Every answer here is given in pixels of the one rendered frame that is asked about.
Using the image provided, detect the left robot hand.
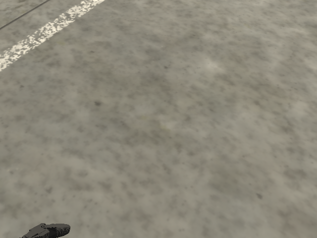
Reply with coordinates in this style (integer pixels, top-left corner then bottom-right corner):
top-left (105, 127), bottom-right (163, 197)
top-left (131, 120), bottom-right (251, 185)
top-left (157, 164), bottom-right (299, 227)
top-left (20, 223), bottom-right (70, 238)

